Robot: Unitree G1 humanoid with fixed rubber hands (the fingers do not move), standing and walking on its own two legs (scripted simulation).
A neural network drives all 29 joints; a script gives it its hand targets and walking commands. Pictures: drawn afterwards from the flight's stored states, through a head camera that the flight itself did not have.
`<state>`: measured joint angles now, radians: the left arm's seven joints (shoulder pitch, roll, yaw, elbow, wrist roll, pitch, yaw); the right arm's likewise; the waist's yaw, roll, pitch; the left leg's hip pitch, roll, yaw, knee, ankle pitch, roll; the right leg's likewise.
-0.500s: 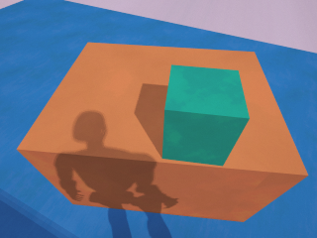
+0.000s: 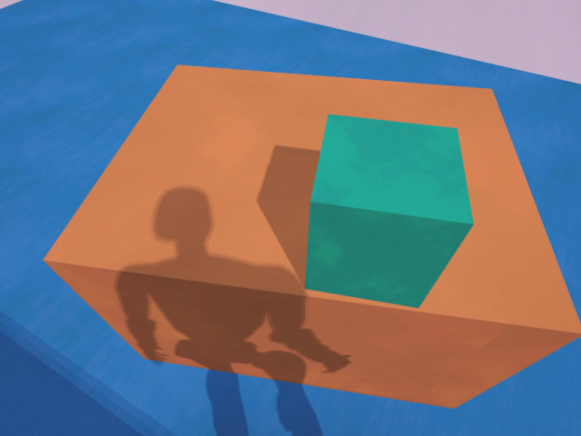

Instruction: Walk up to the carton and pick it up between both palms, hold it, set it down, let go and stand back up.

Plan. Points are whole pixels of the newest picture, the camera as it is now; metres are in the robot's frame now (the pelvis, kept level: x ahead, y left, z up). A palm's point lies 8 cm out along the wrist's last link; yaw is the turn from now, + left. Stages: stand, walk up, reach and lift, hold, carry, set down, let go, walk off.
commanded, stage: stand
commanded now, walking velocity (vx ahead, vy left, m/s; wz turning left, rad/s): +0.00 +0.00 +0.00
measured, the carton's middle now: (375, 214) +0.49 -0.11 -0.02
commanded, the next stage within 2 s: none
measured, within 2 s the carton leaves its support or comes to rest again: neither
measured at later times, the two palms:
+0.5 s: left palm out of the picture +0.02 +0.22 -0.14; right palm out of the picture +0.04 -0.26 -0.14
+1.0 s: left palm out of the picture -0.02 +0.22 -0.14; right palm out of the picture +0.02 -0.26 -0.14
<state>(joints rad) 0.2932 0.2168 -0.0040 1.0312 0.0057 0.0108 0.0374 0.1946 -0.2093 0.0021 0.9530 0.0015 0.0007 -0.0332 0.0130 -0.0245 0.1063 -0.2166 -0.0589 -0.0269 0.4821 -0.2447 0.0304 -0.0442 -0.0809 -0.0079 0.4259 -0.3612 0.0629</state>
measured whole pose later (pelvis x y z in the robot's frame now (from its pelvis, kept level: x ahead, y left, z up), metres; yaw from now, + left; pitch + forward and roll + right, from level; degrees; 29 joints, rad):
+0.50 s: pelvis +0.01 -0.01 +0.00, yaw +0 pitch -2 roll +0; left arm 0.28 0.20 0.00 1.01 0.01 0.00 0.04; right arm 0.21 -0.21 -0.02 1.03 0.00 0.01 -0.04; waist 0.00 -0.02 0.09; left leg -0.21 -0.03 -0.03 0.51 -0.27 0.01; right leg -0.03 -0.06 -0.02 0.44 -0.38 0.04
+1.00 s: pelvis -0.01 -0.02 +0.00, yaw +0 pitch -3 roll +0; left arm 0.32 0.20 0.00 1.00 0.01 0.00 0.04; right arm 0.20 -0.19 -0.02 1.05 0.00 0.01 -0.03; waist 0.01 -0.02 0.10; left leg -0.21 -0.01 -0.03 0.49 -0.24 0.00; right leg -0.03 -0.04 -0.03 0.43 -0.35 0.03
